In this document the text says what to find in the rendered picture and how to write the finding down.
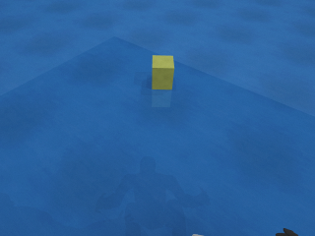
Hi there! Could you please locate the carton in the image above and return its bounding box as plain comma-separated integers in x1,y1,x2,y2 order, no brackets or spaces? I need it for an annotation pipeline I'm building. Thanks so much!
152,55,174,90

